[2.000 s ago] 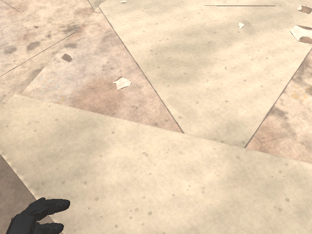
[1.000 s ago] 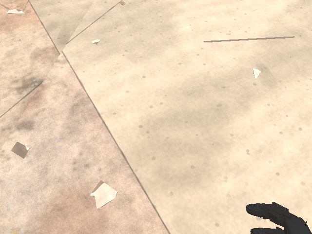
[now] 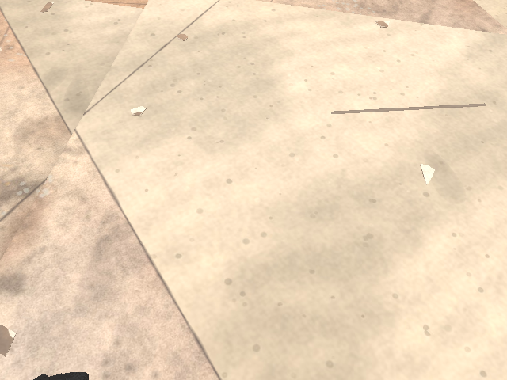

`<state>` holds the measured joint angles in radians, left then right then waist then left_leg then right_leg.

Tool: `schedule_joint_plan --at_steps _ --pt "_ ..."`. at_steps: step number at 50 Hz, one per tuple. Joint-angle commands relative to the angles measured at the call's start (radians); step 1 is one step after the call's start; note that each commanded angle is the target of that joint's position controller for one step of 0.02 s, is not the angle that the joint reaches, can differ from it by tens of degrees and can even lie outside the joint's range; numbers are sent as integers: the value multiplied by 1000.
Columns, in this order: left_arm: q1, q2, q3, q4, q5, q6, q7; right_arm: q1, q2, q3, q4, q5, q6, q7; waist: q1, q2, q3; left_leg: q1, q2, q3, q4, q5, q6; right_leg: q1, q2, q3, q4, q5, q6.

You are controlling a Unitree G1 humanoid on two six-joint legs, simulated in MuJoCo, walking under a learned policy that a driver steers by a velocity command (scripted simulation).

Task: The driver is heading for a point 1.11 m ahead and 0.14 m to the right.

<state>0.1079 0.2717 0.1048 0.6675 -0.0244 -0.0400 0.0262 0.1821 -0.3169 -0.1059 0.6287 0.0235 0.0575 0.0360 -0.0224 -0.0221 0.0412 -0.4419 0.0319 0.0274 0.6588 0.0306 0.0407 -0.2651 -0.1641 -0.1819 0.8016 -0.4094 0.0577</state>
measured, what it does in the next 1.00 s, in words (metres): steps on the spot, turning right: right foot, then left foot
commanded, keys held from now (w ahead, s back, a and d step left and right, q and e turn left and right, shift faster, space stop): q+shift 0.14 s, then e+shift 0.86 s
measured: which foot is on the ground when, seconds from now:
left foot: down 0.00-0.38, up 0.40-0.70, down 0.72-1.00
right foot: up 0.00-0.34, down 0.36-0.74, up 0.76-1.00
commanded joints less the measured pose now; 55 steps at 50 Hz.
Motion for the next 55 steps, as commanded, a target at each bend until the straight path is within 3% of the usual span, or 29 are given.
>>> schedule_joint_plan --at_steps 1,2,4,5,7,10,14,17,18,19,20,21,22,24,25,26,29,33,35,36,37,38,39,40,42,44,48,53,55 --pt "-153 43 3 -198 25 -23 -5 167 -302 -88 -41 -73 -53 -21 -65 401 -144 430 248 -700 -390 109 299 -513 205 194 475 -198 -3" --pt "-119 90 11 -172 17 -8 0 67 -259 -73 -82 -70 -75 -17 -36 254 -159 413 296 -682 -397 -38 301 -511 161 292 500 -173 -35" --pt "-94 106 18 -126 33 -6 6 -21 -181 -50 -95 -21 -74 -40 1 110 -123 306 201 -543 -384 -191 208 -434 134 314 394 -15 -70" --pt "-97 108 20 -121 41 -10 6 -56 -153 -42 -102 -6 -66 -54 10 103 -129 270 180 -515 -362 -141 193 -402 133 318 330 35 -61" --pt "-112 71 7 -110 38 -11 -12 -48 -126 -33 -96 -10 -49 -81 14 90 -139 219 111 -442 -336 -76 172 -338 177 296 206 147 -33" --pt "-77 32 -23 -65 36 -2 -27 -45 -80 -14 -84 -23 -36 -96 -7 109 -183 223 104 -355 -284 12 162 -249 172 257 2 279 10" --pt "-22 31 -38 -36 27 -6 -40 -39 2 29 -34 -50 -60 -69 -11 141 -173 122 123 -319 -295 -18 183 -49 128 253 -134 371 5" --pt "-25 65 -25 -50 29 -23 -47 -48 -27 25 -6 -48 -83 -52 -1 119 -89 61 88 -271 -237 -169 140 38 156 206 -298 432 -47" --pt "-23 89 -18 -64 32 -26 -48 -32 -29 22 3 -42 -88 -55 -1 88 -60 67 54 -246 -184 -215 106 21 134 233 -351 491 -68" --pt "-12 149 -5 -78 39 -30 -46 0 -12 19 -5 -44 -95 -64 -37 -49 -56 62 -43 -156 -41 -280 49 18 48 344 -358 775 -114" --pt "10 170 1 -89 40 -24 -37 -10 -22 10 -11 -41 -100 -75 -30 -178 -35 -15 -157 -42 171 -416 -28 26 -47 482 -423 952 -217" --pt "121 161 1 -69 38 -18 -33 -69 -48 0 -35 -56 -93 -81 28 -160 -51 -166 -172 -72 383 -579 -78 125 -106 595 -438 1007 -303" --pt "130 222 27 -63 45 -10 -27 -59 -47 -2 -48 -46 -76 -83 19 -197 -130 -205 -152 -139 492 -604 -98 173 -159 723 -455 837 -376" --pt "69 175 25 -87 24 18 -5 -81 -61 -13 -38 -25 -34 -87 22 -128 -147 -238 -106 -186 584 -525 -107 142 -101 705 -467 474 -325" --pt "45 154 18 -98 13 34 5 -101 -30 -6 -39 -22 -25 -83 16 -106 -138 -219 -104 -168 531 -489 -108 99 -53 669 -473 379 -291" --pt "35 155 19 -101 4 47 12 -121 -3 2 -48 -27 -24 -80 15 -102 -129 -206 -115 -146 454 -446 -110 74 -11 650 -473 323 -266" --pt "60 161 29 -104 11 74 32 -162 45 19 -46 -25 -43 -64 39 -131 -179 -110 -140 -132 217 -391 -112 90 52 641 -447 277 -228" --pt "74 186 39 -116 5 90 26 -105 5 12 -8 -4 -69 -45 41 -198 -185 61 -159 -135 -48 -396 -97 62 69 729 -463 205 -224" --pt "48 188 40 -128 -12 92 24 -13 -29 -6 30 -2 -76 -42 -4 -195 -169 215 -137 -126 -257 -281 -78 -9 102 750 -449 129 -192" --pt "70 157 31 -127 -16 91 25 33 -68 -21 50 -4 -76 -47 -10 -159 -180 360 -57 -151 -325 -230 -54 -113 148 714 -395 19 -149" --pt "137 86 14 -114 -6 95 21 64 -121 -32 46 -22 -69 -54 17 44 -219 518 168 -341 -348 -275 21 -276 257 558 -121 -158 -95" --pt "95 101 22 -175 -12 73 18 28 -178 -37 35 -81 -69 -44 27 333 -150 428 370 -638 -399 -186 168 -514 339 438 86 -246 -53" --pt "85 203 48 -160 5 61 15 -48 -124 -26 4 -82 -79 -47 41 241 -94 377 378 -569 -408 -146 195 -532 237 418 249 -154 -16" --pt "102 229 59 -134 7 66 13 -114 -68 -9 -10 -70 -79 -59 63 179 -77 327 297 -427 -384 -134 151 -502 224 385 321 -65 -6" --pt "153 180 48 -98 13 88 15 -154 -30 9 -20 -43 -72 -81 70 136 -65 298 202 -255 -351 -65 106 -497 215 347 469 54 14" --pt "128 146 32 -123 5 95 8 -117 -36 18 -13 -48 -66 -95 53 144 -55 274 183 -148 -353 49 129 -505 179 271 546 110 41" --pt "21 107 0 -189 1 92 -3 -11 -82 8 15 -52 -46 -107 -17 154 -62 395 225 -89 -349 112 175 -557 103 219 384 161 81" --pt "-29 80 -17 -220 6 87 -33 -7 -147 -17 27 -42 -41 -91 -34 154 -76 405 286 -2 -335 128 180 -437 67 163 169 145 50" --pt "-39 67 -22 -222 9 87 -34 8 -159 -20 39 -27 -44 -76 -34 142 -86 344 276 3 -311 172 182 -302 109 135 63 56 23"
